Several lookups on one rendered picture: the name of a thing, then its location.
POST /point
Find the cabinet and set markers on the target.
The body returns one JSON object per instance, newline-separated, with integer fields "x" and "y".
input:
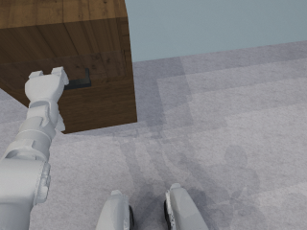
{"x": 40, "y": 29}

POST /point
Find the robot left upper arm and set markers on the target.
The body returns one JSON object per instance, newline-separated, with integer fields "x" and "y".
{"x": 23, "y": 184}

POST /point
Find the handle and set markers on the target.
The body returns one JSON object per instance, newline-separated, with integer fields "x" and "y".
{"x": 79, "y": 83}

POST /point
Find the robot left forearm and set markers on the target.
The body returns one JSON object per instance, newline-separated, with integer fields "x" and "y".
{"x": 35, "y": 135}

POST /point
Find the robot left hand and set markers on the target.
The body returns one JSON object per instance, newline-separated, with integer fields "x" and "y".
{"x": 47, "y": 86}

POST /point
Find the robot thigh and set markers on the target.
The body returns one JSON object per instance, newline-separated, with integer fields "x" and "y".
{"x": 115, "y": 211}
{"x": 186, "y": 214}

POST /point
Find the left robot thigh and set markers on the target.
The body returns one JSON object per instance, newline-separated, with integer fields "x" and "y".
{"x": 115, "y": 211}

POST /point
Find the drawer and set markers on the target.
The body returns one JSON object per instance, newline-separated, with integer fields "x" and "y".
{"x": 100, "y": 65}

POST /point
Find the right robot thigh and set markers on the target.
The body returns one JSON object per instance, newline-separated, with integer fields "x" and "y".
{"x": 186, "y": 214}

